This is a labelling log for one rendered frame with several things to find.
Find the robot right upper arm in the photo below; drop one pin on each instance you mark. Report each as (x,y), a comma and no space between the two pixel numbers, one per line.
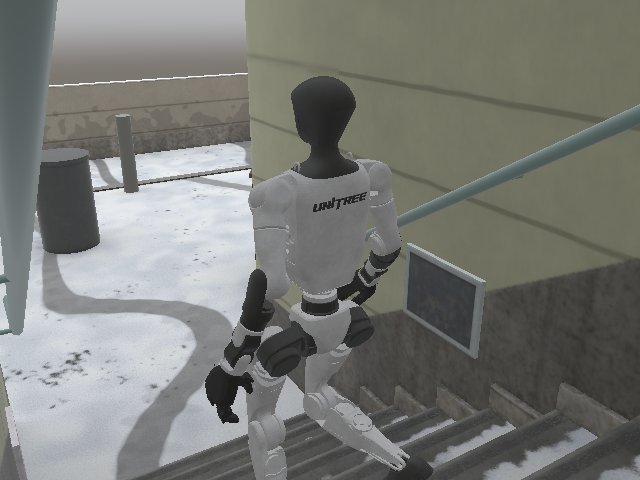
(386,239)

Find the right robot forearm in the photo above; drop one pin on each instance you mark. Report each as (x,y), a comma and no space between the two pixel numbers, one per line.
(375,266)

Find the robot left upper arm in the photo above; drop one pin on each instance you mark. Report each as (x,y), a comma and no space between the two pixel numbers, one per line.
(268,202)

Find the robot thigh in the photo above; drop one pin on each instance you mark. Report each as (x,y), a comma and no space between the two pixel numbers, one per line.
(277,355)
(318,397)

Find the left robot forearm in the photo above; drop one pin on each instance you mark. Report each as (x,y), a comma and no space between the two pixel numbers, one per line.
(246,337)

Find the left robot thigh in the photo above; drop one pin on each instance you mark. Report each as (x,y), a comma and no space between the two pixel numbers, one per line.
(277,355)

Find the robot right hand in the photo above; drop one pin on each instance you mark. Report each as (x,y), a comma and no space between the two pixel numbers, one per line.
(356,285)

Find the right robot thigh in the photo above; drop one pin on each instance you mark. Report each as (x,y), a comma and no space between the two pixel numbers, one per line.
(318,397)

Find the robot left hand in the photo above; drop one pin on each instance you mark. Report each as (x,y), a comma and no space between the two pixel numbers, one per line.
(221,389)

